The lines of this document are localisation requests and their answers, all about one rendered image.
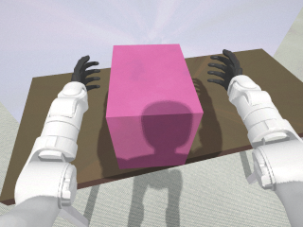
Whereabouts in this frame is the right robot hand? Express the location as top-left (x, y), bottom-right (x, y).
top-left (207, 49), bottom-right (242, 91)

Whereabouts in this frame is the robot left forearm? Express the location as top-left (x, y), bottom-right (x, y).
top-left (14, 81), bottom-right (89, 204)

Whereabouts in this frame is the left robot hand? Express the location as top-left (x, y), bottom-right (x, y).
top-left (70, 55), bottom-right (100, 92)

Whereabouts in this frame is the table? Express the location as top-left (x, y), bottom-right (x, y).
top-left (0, 48), bottom-right (303, 227)

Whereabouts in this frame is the robot right forearm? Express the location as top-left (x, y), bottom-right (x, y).
top-left (227, 75), bottom-right (303, 149)

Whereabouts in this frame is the carton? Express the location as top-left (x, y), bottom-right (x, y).
top-left (106, 44), bottom-right (204, 169)

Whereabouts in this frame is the right robot upper arm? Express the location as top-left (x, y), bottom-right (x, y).
top-left (252, 139), bottom-right (303, 227)

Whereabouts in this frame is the left robot upper arm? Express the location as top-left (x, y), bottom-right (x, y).
top-left (0, 161), bottom-right (78, 227)

